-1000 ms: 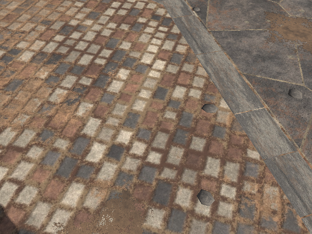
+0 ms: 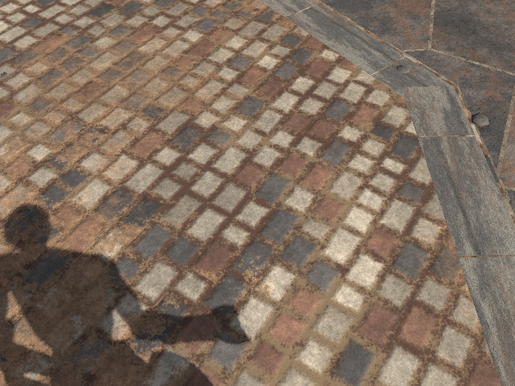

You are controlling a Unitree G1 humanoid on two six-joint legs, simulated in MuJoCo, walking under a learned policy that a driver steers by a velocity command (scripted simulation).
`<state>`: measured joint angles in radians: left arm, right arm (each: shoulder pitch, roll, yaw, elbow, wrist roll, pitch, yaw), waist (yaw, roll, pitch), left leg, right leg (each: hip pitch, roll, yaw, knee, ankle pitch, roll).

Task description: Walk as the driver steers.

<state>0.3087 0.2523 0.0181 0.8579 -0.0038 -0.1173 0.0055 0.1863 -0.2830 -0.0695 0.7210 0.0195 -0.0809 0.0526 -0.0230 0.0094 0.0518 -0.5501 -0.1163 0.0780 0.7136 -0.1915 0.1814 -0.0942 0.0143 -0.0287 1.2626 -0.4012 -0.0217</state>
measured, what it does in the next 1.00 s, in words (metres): walks ahead, turning left: right foot, then left foot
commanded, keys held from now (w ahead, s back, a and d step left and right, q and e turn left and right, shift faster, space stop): w+q+shift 0.64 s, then w+shift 0.12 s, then w+e+shift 0.02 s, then e+shift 0.22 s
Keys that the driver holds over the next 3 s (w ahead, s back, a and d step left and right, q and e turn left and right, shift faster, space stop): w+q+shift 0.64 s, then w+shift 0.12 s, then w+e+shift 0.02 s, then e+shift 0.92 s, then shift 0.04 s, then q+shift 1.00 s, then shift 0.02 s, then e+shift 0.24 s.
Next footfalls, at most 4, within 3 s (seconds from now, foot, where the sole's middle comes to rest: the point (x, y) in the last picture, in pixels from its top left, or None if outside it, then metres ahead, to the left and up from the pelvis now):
0.36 right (306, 337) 0.59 -0.11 -0.73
0.86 left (138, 271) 0.79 0.35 -0.73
1.30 right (168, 193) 1.08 0.29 -0.73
1.78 left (102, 196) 1.07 0.50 -0.73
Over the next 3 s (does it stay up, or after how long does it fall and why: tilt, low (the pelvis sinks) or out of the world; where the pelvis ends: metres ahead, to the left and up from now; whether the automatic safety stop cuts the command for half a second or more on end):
stays up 1.04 0.46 0.03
